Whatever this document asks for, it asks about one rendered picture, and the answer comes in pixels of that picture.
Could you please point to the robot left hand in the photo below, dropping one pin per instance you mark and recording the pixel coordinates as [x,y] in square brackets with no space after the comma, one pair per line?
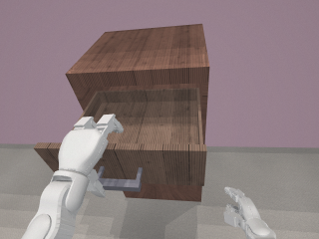
[83,147]

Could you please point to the robot right hand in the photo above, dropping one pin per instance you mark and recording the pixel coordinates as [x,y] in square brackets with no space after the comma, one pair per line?
[237,216]

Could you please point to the handle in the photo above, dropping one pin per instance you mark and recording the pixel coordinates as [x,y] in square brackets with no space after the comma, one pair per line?
[133,185]

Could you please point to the cabinet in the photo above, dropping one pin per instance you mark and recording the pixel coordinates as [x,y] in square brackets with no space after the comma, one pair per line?
[172,57]

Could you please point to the robot left forearm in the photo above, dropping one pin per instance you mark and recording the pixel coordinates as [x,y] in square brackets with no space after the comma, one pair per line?
[59,205]

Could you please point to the robot right forearm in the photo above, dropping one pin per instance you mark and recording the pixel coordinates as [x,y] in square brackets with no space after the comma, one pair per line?
[256,228]

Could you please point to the drawer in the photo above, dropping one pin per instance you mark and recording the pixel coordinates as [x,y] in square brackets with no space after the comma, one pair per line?
[162,134]

